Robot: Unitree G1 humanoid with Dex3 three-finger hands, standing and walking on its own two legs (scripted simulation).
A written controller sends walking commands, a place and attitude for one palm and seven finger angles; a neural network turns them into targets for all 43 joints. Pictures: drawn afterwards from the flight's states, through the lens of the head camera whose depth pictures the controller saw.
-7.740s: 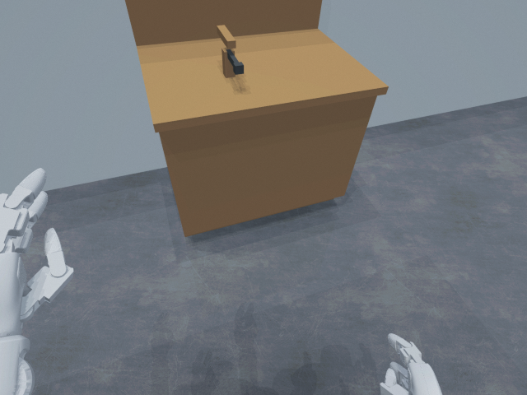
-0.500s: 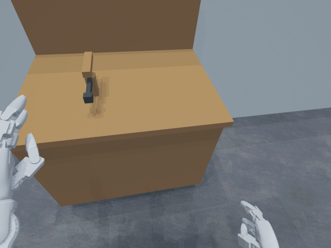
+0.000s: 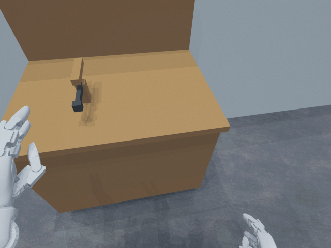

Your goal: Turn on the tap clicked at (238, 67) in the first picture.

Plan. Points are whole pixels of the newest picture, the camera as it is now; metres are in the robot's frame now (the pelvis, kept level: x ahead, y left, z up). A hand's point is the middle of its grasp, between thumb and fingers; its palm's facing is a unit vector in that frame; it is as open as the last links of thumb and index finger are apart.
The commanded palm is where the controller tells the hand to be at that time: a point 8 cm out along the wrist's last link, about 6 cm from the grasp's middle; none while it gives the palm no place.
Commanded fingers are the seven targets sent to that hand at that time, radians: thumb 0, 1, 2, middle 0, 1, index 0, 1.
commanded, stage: come to a stop and stand still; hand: left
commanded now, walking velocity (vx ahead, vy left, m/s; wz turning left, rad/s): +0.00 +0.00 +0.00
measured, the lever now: (77, 106) +0.52 +0.34 +0.00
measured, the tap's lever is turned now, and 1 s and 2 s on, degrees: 0 0 0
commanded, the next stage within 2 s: look again from close up in 0.46 s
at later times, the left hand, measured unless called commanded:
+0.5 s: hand (57, 149) +0.26 +0.24 +0.15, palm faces +0.39 -0.84 -0.38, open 7.4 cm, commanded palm +0.20 +0.27 +0.17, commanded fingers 0.00 0.90 0.90 -0.20 -0.30 -0.20 -0.30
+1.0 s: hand (50, 159) +0.24 +0.24 +0.15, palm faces +0.38 -0.84 -0.38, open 7.4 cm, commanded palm +0.18 +0.28 +0.17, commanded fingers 0.00 0.90 0.90 -0.20 -0.30 -0.20 -0.30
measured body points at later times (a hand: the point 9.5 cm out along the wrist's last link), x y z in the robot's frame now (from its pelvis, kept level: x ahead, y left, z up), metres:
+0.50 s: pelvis +0.05 -0.01 +0.00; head +0.06 -0.01 +0.45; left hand +0.23 +0.28 +0.17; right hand +0.24 -0.23 -0.07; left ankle +0.05 +0.08 -0.75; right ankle +0.02 -0.11 -0.75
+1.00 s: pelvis +0.03 -0.01 +0.00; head +0.04 +0.00 +0.45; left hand +0.21 +0.29 +0.17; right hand +0.20 -0.23 -0.08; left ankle +0.05 +0.08 -0.75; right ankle +0.02 -0.11 -0.75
